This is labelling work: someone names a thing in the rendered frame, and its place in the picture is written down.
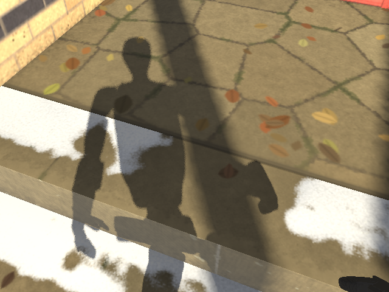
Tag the right robot hand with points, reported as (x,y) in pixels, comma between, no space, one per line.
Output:
(363,284)

